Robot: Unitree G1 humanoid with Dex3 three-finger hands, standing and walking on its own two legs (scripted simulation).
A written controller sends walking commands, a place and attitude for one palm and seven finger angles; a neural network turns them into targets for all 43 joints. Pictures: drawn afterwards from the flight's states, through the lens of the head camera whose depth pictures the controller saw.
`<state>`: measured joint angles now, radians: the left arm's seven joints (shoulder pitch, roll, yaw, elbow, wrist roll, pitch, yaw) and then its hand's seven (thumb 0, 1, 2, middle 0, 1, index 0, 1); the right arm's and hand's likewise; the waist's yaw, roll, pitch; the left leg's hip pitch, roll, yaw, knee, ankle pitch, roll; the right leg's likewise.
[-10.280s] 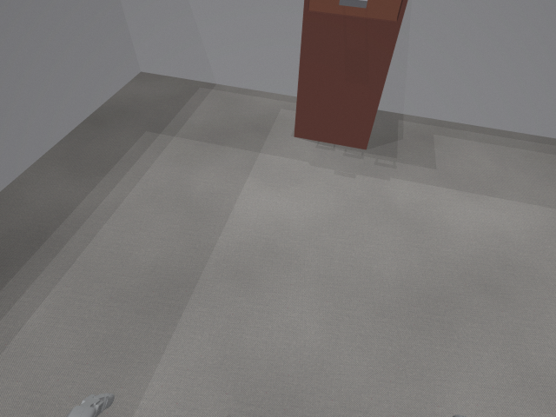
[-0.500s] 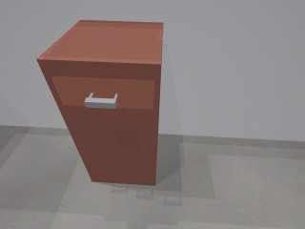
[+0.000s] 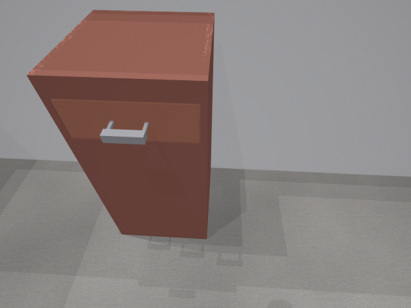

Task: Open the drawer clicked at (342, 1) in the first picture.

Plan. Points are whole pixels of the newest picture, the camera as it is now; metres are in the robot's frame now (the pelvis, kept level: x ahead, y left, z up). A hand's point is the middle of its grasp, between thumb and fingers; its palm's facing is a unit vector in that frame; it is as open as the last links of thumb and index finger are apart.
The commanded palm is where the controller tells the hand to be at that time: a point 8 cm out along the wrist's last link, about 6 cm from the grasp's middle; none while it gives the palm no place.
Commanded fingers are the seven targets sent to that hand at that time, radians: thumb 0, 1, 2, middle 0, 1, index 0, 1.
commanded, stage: look again from close up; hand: left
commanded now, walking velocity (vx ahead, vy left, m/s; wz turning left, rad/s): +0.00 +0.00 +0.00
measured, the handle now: (126, 130) +0.55 +0.25 +0.01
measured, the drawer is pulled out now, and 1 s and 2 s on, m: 0.00 0.00 0.00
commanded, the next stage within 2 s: raise the hand with hooked fingers in 0.16 s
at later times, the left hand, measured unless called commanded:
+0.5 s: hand (113, 247) +0.24 +0.20 -0.03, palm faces +0.00 -0.60 -0.80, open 7.7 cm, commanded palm +0.15 +0.22 -0.03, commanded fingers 0.00 0.60 0.77 -0.22 -0.50 -0.22 -0.50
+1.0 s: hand (105, 223) +0.27 +0.22 +0.02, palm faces +0.16 -0.12 -0.98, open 10.5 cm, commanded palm +0.22 +0.23 +0.05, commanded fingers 0.00 0.01 0.52 -0.26 -0.87 -0.26 -0.87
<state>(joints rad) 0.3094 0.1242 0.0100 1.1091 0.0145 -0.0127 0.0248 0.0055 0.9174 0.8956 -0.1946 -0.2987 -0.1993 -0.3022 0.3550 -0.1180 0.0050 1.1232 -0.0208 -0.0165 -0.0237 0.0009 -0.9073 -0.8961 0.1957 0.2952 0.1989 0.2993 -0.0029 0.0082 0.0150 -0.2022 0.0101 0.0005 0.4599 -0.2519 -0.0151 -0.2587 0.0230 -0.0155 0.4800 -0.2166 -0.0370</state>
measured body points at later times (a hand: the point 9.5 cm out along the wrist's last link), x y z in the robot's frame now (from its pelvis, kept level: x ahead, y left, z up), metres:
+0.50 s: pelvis +0.03 +0.01 -0.02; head +0.03 -0.03 +0.43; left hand +0.23 +0.23 +0.02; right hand +0.18 -0.26 -0.12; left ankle +0.00 +0.13 -0.74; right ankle +0.03 -0.09 -0.74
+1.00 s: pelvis +0.02 +0.00 -0.04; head +0.05 -0.03 +0.41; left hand +0.26 +0.22 +0.07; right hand +0.25 -0.17 -0.14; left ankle +0.00 +0.13 -0.74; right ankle +0.03 -0.09 -0.74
